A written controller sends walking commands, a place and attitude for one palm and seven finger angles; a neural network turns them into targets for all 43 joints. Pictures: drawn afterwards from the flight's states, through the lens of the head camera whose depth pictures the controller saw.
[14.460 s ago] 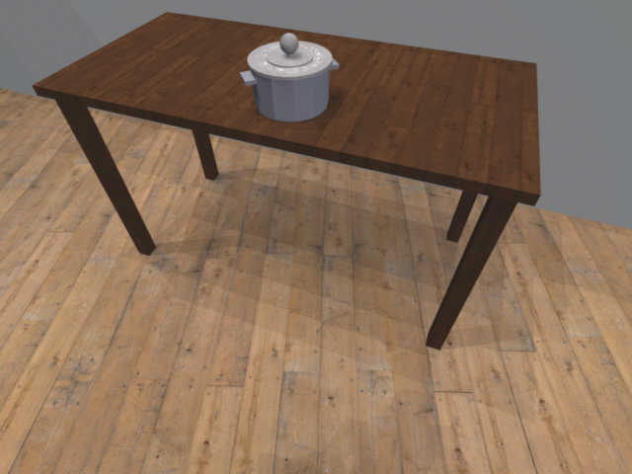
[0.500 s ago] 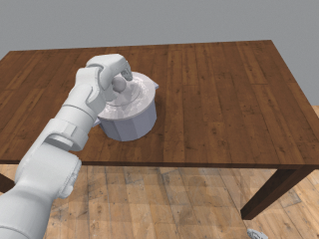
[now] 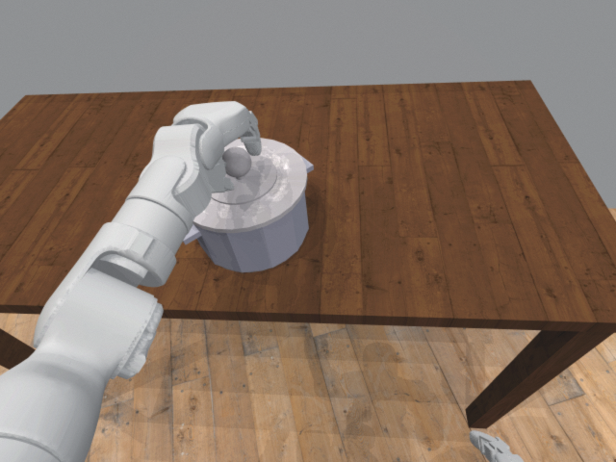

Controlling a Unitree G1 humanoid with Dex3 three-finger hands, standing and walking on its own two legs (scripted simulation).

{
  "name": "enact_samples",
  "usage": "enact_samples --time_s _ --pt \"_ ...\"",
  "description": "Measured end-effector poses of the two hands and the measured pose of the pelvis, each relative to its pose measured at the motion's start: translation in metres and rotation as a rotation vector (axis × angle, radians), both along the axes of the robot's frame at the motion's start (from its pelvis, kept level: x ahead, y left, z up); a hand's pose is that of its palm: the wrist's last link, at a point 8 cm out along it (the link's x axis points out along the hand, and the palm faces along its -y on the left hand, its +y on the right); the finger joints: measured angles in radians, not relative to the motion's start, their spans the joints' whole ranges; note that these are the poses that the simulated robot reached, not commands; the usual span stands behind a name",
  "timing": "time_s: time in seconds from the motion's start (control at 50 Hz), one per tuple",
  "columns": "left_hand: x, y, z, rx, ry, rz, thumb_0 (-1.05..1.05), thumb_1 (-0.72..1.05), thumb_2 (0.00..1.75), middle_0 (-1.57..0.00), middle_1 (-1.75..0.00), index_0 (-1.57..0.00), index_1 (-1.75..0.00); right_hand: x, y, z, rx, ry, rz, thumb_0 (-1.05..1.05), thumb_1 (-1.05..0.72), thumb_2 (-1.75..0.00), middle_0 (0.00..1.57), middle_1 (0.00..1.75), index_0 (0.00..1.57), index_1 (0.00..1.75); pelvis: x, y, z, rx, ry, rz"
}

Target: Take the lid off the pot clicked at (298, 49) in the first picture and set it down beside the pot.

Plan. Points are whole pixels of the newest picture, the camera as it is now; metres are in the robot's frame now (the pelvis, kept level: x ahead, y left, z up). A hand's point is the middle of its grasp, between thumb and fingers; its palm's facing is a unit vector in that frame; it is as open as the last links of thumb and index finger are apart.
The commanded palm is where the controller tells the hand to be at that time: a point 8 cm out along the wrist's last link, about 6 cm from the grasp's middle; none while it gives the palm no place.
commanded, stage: close the fingers and squeeze the knob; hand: left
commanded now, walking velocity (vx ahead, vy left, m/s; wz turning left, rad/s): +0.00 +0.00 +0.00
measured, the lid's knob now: (236, 162) +0.50 +0.09 +0.13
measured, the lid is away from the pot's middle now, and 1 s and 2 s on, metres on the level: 0.00 0.00 0.01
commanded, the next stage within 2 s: lift the lid straight up in 1.34 s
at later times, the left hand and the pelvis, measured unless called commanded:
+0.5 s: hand (223, 163) +0.46 +0.10 +0.16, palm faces -0.28 -0.03 -0.96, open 7.5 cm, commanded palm +0.45 +0.11 +0.21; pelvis +0.00 +0.00 +0.00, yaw +0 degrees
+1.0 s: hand (223, 159) +0.46 +0.10 +0.16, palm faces -0.31 -0.02 -0.95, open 7.0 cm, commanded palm +0.45 +0.10 +0.21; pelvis +0.00 +0.00 +0.00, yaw +0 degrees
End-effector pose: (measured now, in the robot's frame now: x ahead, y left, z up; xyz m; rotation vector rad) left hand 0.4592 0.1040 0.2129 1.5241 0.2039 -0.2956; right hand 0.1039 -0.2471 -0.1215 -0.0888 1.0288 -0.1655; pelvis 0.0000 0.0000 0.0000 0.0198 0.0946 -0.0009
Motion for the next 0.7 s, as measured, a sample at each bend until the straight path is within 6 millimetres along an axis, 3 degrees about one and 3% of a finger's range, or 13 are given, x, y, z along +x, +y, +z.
enact_samples --time_s 0.2,0.34,0.7 --pt "0.002 0.004 -0.001 -0.025 -0.015 -0.011 0.0 0.02 1.09 -0.62 -0.8 -0.61 -0.79 -0.007 0.0 -0.001 0.0 0.021 -0.011 0.01 -0.91 -0.9 0.2 0.3 0.2 0.3 0.003 0.003 0.001 -0.004 0.0 -0.005" --pt "-0.001 0.002 0.001 -0.01 -0.036 -0.019 0.0 0.1 1.04 -0.65 -0.88 -0.61 -0.87 -0.002 0.002 0.0 0.005 0.01 -0.005 0.01 -0.91 -0.9 0.2 0.3 0.2 0.3 0.004 0.004 0.0 -0.006 -0.001 -0.003" --pt "-0.001 -0.003 0.004 0.011 -0.029 -0.003 0.01 0.29 0.83 -0.7 -0.96 -0.67 -0.94 0.014 0.008 0.001 0.021 -0.014 0.021 0.0 -0.91 -0.9 0.2 0.3 0.2 0.3 0.005 0.003 0.0 -0.005 0.002 0.004"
